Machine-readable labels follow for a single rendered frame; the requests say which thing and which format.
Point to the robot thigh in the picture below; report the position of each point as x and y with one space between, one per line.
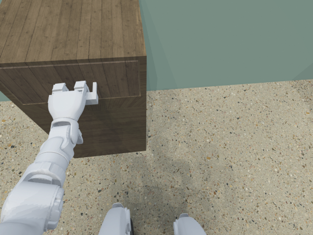
187 226
116 222

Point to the left robot thigh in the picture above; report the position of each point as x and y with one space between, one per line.
116 222

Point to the right robot thigh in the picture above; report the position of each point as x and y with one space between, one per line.
187 226

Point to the left robot upper arm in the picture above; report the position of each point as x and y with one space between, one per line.
33 209

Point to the cabinet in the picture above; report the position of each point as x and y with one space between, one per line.
50 32

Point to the left robot forearm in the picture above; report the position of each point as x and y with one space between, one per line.
52 161

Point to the drawer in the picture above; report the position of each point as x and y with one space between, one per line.
34 84

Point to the left robot hand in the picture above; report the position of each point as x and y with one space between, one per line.
68 104

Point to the handle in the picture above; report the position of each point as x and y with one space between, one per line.
91 97

